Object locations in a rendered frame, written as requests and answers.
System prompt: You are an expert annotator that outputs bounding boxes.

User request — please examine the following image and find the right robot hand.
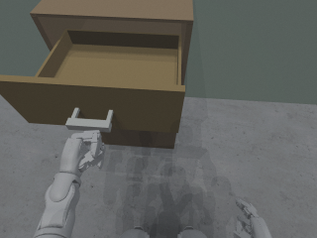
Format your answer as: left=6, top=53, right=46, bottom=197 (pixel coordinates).
left=233, top=198, right=272, bottom=238

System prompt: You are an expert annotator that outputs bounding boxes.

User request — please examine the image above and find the robot shin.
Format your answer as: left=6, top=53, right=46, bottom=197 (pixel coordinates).
left=134, top=226, right=144, bottom=231
left=183, top=226, right=193, bottom=231

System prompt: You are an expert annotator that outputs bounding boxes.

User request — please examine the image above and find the drawer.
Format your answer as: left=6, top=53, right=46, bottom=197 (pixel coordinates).
left=0, top=29, right=185, bottom=133

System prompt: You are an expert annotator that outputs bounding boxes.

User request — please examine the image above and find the handle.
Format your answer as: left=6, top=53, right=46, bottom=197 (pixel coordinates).
left=65, top=107, right=114, bottom=133

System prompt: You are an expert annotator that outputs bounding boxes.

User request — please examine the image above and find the left robot shin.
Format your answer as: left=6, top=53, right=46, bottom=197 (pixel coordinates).
left=134, top=226, right=144, bottom=231

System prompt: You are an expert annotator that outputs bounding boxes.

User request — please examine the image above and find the right robot shin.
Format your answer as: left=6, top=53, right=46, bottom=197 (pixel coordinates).
left=183, top=226, right=193, bottom=231

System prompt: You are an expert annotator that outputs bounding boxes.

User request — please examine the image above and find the cabinet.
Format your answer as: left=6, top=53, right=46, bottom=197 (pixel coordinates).
left=30, top=0, right=194, bottom=149

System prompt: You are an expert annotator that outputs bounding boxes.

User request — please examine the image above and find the robot left forearm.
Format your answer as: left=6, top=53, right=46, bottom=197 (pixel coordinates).
left=33, top=172, right=82, bottom=238

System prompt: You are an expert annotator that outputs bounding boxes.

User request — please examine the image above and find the left robot hand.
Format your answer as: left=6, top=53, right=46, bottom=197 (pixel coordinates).
left=59, top=130, right=106, bottom=178

